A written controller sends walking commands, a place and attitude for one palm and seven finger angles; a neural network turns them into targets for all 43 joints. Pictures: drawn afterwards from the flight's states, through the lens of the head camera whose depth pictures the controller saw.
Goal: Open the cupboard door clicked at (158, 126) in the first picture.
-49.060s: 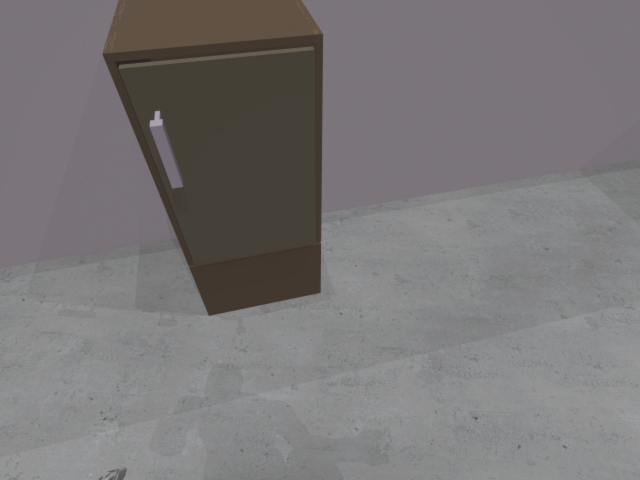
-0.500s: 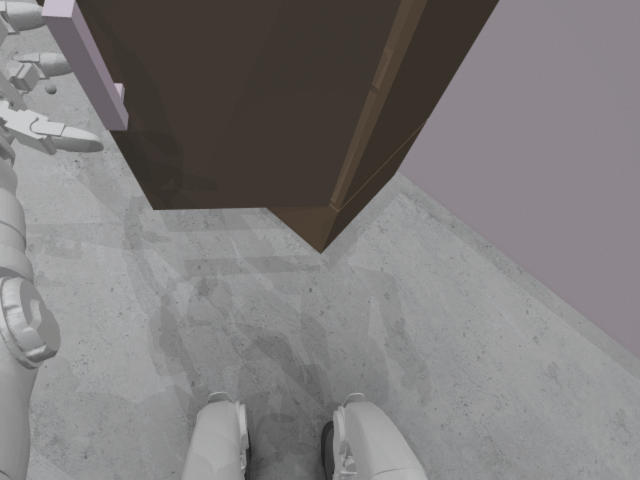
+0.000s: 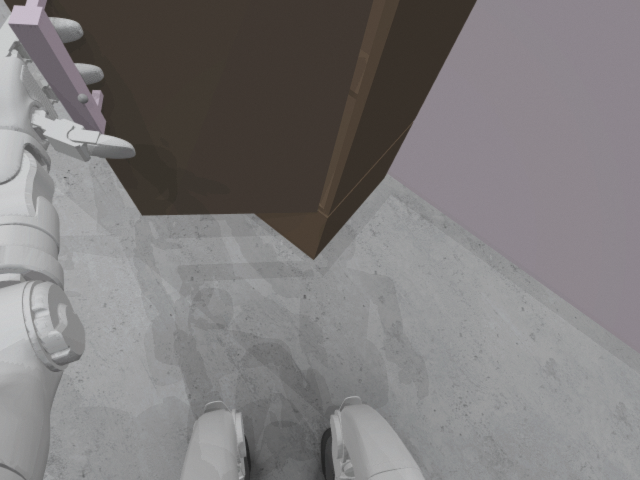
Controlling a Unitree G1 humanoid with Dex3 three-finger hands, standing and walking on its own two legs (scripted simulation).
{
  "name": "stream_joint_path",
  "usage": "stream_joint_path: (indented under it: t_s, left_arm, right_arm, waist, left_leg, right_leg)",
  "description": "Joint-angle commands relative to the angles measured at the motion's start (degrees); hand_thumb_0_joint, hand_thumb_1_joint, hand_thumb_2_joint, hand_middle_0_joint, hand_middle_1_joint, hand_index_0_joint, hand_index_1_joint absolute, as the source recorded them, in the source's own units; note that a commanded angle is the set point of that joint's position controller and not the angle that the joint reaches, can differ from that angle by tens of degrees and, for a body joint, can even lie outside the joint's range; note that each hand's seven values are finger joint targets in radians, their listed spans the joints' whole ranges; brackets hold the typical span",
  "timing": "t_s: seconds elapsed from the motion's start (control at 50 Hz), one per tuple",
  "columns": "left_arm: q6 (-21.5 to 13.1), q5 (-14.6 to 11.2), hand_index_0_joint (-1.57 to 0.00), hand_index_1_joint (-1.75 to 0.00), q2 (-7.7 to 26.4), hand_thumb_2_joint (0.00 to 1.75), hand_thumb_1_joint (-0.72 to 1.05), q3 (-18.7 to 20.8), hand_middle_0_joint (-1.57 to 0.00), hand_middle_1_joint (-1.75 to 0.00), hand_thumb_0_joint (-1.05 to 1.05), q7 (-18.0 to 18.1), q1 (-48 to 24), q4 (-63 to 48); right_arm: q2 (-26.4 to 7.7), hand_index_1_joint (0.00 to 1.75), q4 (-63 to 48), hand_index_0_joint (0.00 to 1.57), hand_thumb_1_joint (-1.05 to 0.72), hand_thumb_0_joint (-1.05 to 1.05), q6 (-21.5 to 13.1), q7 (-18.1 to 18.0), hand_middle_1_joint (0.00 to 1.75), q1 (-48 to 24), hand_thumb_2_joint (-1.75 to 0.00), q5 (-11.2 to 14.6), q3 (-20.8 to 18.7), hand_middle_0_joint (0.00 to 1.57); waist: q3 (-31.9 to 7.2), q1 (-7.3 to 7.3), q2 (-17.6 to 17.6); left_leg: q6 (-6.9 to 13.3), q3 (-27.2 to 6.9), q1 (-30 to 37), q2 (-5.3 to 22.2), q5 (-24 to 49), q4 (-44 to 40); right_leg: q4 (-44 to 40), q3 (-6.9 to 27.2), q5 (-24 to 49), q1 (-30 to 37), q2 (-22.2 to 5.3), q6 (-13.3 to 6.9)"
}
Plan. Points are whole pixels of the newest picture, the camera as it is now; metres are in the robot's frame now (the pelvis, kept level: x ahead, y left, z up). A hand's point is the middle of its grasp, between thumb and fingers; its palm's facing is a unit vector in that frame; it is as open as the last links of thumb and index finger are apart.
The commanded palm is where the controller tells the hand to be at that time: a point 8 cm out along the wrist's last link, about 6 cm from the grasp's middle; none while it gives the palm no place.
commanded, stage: slide the fingers in behind the handle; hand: left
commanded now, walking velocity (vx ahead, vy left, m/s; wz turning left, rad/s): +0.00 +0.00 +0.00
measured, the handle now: (69, 67) +0.59 +0.24 +0.07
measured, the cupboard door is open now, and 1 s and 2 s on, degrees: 43 43 65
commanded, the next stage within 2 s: close the thumb around the handle in 0.48 s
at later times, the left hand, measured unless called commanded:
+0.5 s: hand (86, 102) +0.53 +0.21 +0.08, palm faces +0.04 -1.00 +0.00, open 14.0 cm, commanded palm +0.51 +0.25 +0.07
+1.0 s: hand (84, 101) +0.53 +0.21 +0.08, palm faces +0.05 -1.00 -0.02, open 9.2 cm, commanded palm +0.51 +0.25 +0.07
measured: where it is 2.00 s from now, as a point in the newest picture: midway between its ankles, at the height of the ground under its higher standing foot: outside the picture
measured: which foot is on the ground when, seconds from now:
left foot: down 0.00-1.00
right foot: down 0.00-1.00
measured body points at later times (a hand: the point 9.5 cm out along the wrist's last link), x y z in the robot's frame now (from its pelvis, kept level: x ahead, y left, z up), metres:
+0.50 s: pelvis +0.00 +0.00 +0.00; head +0.16 +0.03 +0.42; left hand +0.53 +0.27 +0.08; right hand -0.01 -0.27 -0.10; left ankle +0.03 +0.11 -0.64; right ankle +0.00 -0.13 -0.64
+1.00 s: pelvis +0.00 +0.00 +0.00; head +0.16 +0.03 +0.42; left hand +0.52 +0.27 +0.08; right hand -0.01 -0.26 -0.11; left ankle +0.03 +0.11 -0.64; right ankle +0.00 -0.13 -0.64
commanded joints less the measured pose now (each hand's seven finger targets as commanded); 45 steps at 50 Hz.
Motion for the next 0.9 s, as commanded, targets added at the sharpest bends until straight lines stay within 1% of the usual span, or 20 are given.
stream_joint_path:
  t_s: [0.0,0.04,0.08,0.1,0.14,0.18,0.24,0.28,0.34,0.38,0.42,0.44,0.48,0.54,0.56,0.72,0.74,0.78,0.84,0.88]
  left_arm:
    - [-3.08,-2.01,-0.30,-1.20,15.54,0.30,-0.50,2.64,-0.30,-1.20,0.00,-1.98,-20.79,-12.33]
    - [-3.02,-2.54,-0.30,-1.20,14.19,0.30,-0.50,1.73,-0.30,-1.20,0.00,-2.45,-22.22,-12.94]
    - [-3.10,-2.54,-0.30,-1.20,15.82,0.30,-0.50,3.24,-0.30,-1.20,0.00,-2.00,-22.27,-13.73]
    - [-3.03,-2.40,-0.30,-1.20,16.00,0.30,-0.50,3.52,-0.30,-1.20,0.00,-1.81,-21.26,-12.71]
    - [-3.73,-2.20,-0.30,-1.20,15.46,0.30,-0.50,2.93,-0.30,-1.20,0.00,-1.55,-22.75,-13.66]
    - [-3.64,-1.90,-0.30,-1.20,15.61,0.30,-0.50,2.69,-0.30,-1.20,0.00,-1.47,-22.82,-12.22]
    - [-4.13,-1.90,-0.30,-1.20,15.30,0.30,-0.50,2.21,-0.30,-1.20,0.00,-1.69,-24.47,-13.65]
    - [-3.29,-2.11,-0.30,-1.20,13.92,0.30,-0.50,1.42,-0.30,-1.20,0.00,-2.03,-22.17,-10.93]
    - [-3.58,-2.11,-0.30,-1.20,14.52,0.30,-0.50,2.02,-0.30,-1.20,0.00,-1.78,-22.81,-12.99]
    - [-3.17,-2.07,-0.30,-1.20,13.34,0.30,-0.50,1.29,-0.30,-1.20,0.00,-1.47,-22.82,-11.99]
    - [-3.48,-2.06,-0.30,-1.20,15.75,0.30,-0.50,3.35,-0.30,-1.20,0.00,-1.01,-23.00,-12.51]
    - [-3.72,-1.83,-0.30,-1.20,15.54,0.30,-0.50,2.74,-0.30,-1.20,0.00,-1.00,-23.58,-13.62]
    - [-3.62,-1.50,-0.30,-1.20,14.22,0.30,-0.50,1.73,-0.30,-1.20,0.00,-0.83,-22.40,-12.15]
    - [-4.17,-1.54,-0.30,-1.20,13.34,0.30,-0.50,1.18,-0.30,-1.20,0.00,-0.45,-23.69,-13.56]
    - [-4.04,-1.69,-0.30,-1.20,12.34,0.30,-0.50,0.45,-0.30,-1.20,0.00,-0.44,-23.85,-13.10]
    - [-4.90,-1.90,-0.33,-1.25,12.72,0.49,-0.05,1.39,-0.33,-1.25,0.00,-0.30,-22.49,-13.64]
    - [-4.89,-1.81,-0.34,-1.25,12.21,0.52,0.00,0.66,-0.34,-1.25,0.00,-0.32,-23.17,-13.52]
    - [-4.50,-1.75,-0.34,-1.27,11.82,0.56,0.12,0.11,-0.34,-1.27,0.00,-0.36,-23.58,-12.28]
    - [-4.59,-1.57,-0.36,-1.28,10.40,0.64,0.28,-0.72,-0.36,-1.28,0.00,0.00,-24.30,-12.13]
    - [-4.38,-1.69,-0.36,-1.30,12.31,0.68,0.40,0.76,-0.36,-1.30,0.00,0.02,-23.92,-11.30]
  right_arm:
    - [-10.93,0.30,-2.44,0.20,-0.90,0.00,0.45,-0.47,0.30,12.05,-0.90,0.64,-3.77,0.20]
    - [-10.74,0.30,-2.11,0.20,-0.90,0.00,0.42,-0.60,0.30,12.04,-0.90,0.80,-3.75,0.20]
    - [-10.87,0.30,-1.86,0.20,-0.90,0.00,0.44,-0.80,0.30,12.33,-0.90,0.77,-3.94,0.20]
    - [-10.88,0.30,-1.84,0.20,-0.90,0.00,0.48,-0.84,0.30,12.34,-0.90,0.81,-3.96,0.20]
    - [-10.74,0.30,-1.48,0.20,-0.90,0.00,0.31,-0.90,0.30,12.44,-0.90,0.69,-3.94,0.20]
    - [-10.86,0.30,-1.09,0.20,-0.90,0.00,0.31,-0.98,0.30,12.49,-0.90,0.70,-3.93,0.20]
    - [-10.95,0.30,-0.77,0.20,-0.90,0.00,0.16,-1.06,0.30,12.82,-0.90,0.55,-4.07,0.20]
    - [-11.06,0.30,-0.72,0.20,-0.90,0.00,0.24,-1.01,0.30,12.70,-0.90,0.69,-4.03,0.20]
    - [-11.18,0.30,-0.88,0.20,-0.90,0.00,0.33,-1.06,0.30,12.96,-0.90,0.57,-4.16,0.20]
    - [-11.06,0.30,-0.87,0.20,-0.90,0.00,0.38,-0.95,0.30,12.77,-0.90,0.58,-4.13,0.20]
    - [-11.30,0.30,-1.03,0.20,-0.90,0.00,0.41,-1.08,0.30,13.01,-0.90,0.41,-4.08,0.20]
    - [-11.27,0.30,-1.15,0.20,-0.90,0.00,0.37,-1.07,0.30,12.75,-0.90,0.45,-4.09,0.20]
    - [-11.02,0.30,-1.14,0.20,-0.90,0.00,0.45,-0.91,0.30,12.45,-0.90,0.54,-4.00,0.20]
    - [-11.14,0.30,-1.04,0.20,-0.90,0.00,0.48,-0.85,0.30,12.55,-0.90,0.44,-4.16,0.20]
    - [-11.16,0.30,-0.95,0.20,-0.90,0.00,0.49,-0.84,0.30,12.59,-0.90,0.46,-4.20,0.20]
    - [-11.13,0.30,-0.84,0.20,-0.90,0.00,0.35,-0.74,0.30,12.72,-0.90,0.16,-4.19,0.20]
    - [-11.04,0.30,-0.77,0.20,-0.90,0.00,0.38,-0.71,0.30,12.39,-0.90,0.32,-4.22,0.20]
    - [-11.19,0.30,-0.49,0.20,-0.90,0.00,0.46,-0.82,0.30,12.40,-0.90,0.39,-4.15,0.20]
    - [-11.10,0.30,-0.47,0.20,-0.90,0.00,0.36,-0.85,0.30,12.50,-0.90,0.24,-4.30,0.20]
    - [-11.31,0.30,-0.40,0.20,-0.90,0.00,0.37,-0.85,0.30,12.84,-0.90,0.21,-4.20,0.20]
  waist:
    - [-31.20,0.57,6.64]
    - [-30.68,0.13,7.64]
    - [-30.17,0.33,7.73]
    - [-29.61,0.34,6.38]
    - [-30.46,0.05,7.87]
    - [-28.58,-0.34,7.59]
    - [-31.21,-0.40,9.66]
    - [-29.01,-0.60,8.61]
    - [-31.42,0.08,9.80]
    - [-29.60,-0.38,9.38]
    - [-30.09,-0.04,8.07]
    - [-31.47,0.05,9.45]
    - [-29.29,-0.02,8.95]
    - [-30.39,-0.15,10.69]
    - [-29.89,-0.61,9.46]
    - [-30.89,0.11,9.02]
    - [-30.58,-0.21,9.94]
    - [-27.94,-0.74,8.33]
    - [-29.11,-0.98,9.83]
    - [-28.80,-0.68,8.09]
  left_leg:
    - [2.04,-1.26,26.83,-3.01,23.43,-5.68]
    - [1.99,-1.44,27.65,-2.85,23.05,-5.69]
    - [2.00,-1.29,27.69,-2.80,23.14,-5.70]
    - [2.01,-1.33,27.00,-2.81,22.41,-5.76]
    - [2.01,-1.36,27.99,-2.79,23.08,-5.42]
    - [1.91,-1.57,27.46,-2.61,21.90,-5.55]
    - [1.81,-1.99,30.05,-2.59,23.75,-5.37]
    - [1.77,-1.96,29.43,-2.53,22.70,-5.63]
    - [1.57,-2.42,31.82,-2.52,24.45,-5.92]
    - [1.59,-2.34,31.17,-2.49,23.67,-5.91]
    - [1.82,-2.31,30.07,-2.56,23.35,-5.88]
    - [1.66,-2.17,30.83,-2.62,23.88,-5.86]
    - [1.52,-2.18,30.21,-2.56,22.53,-6.23]
    - [1.33,-2.65,32.74,-2.41,23.69,-6.29]
    - [1.32,-2.94,32.76,-2.38,23.17,-6.44]
    - [1.40,-2.79,33.05,-2.56,24.50,-6.52]
    - [1.33,-2.62,33.02,-2.50,23.93,-6.46]
    - [1.32,-2.91,31.86,-2.38,22.23,-6.86]
    - [1.23,-3.23,33.48,-2.37,22.55,-6.80]
    - [1.42,-3.01,31.88,-2.50,22.01,-6.72]
  right_leg:
    - [-7.79,2.62,23.70,13.63,2.80,-0.79]
    - [-7.73,2.53,22.96,11.86,2.78,-0.78]
    - [-7.92,2.62,22.90,11.86,2.73,-0.70]
    - [-8.07,2.66,22.35,11.92,2.78,-0.66]
    - [-7.75,2.78,22.46,10.88,2.69,-0.67]
    - [-7.94,2.59,20.94,9.74,2.65,-0.67]
    - [-7.46,2.48,21.52,8.88,2.58,-0.88]
    - [-7.99,2.27,20.26,7.73,2.63,-0.85]
    - [-7.63,2.02,20.78,7.74,2.64,-1.01]
    - [-7.88,1.85,19.95,6.85,2.63,-0.88]
    - [-7.73,2.01,20.26,8.36,2.71,-0.92]
    - [-7.66,2.20,20.77,8.48,2.55,-0.84]
    - [-7.97,1.87,19.46,7.89,2.64,-0.90]
    - [-7.88,1.73,19.19,6.25,2.61,-1.07]
    - [-8.01,1.59,18.60,5.92,2.67,-1.03]
    - [-7.91,1.60,20.04,7.43,2.75,-1.21]
    - [-8.07,1.79,19.68,6.71,2.66,-1.05]
    - [-8.42,1.52,18.17,6.08,2.67,-1.05]
    - [-8.27,1.38,17.40,4.28,2.61,-1.13]
    - [-8.52,1.59,17.66,6.00,2.67,-1.04]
